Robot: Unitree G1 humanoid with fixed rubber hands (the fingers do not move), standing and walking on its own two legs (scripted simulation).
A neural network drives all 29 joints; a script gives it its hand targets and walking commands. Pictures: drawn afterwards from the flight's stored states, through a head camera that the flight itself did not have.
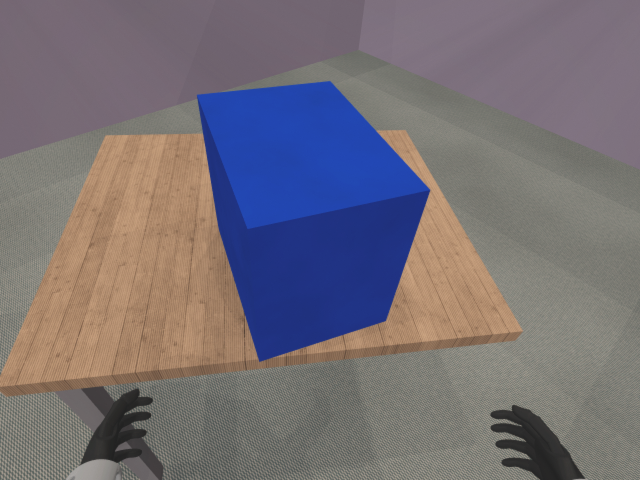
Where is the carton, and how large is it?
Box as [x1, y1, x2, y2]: [197, 81, 429, 361]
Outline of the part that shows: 330,81 197,95 218,227 259,361 384,321 388,313 429,192 429,189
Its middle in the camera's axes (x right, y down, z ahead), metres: -0.04 -0.04 +0.62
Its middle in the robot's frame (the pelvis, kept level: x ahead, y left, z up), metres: +0.50 +0.03 +0.06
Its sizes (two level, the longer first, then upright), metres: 0.305 0.218 0.278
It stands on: a table, 0.69 m high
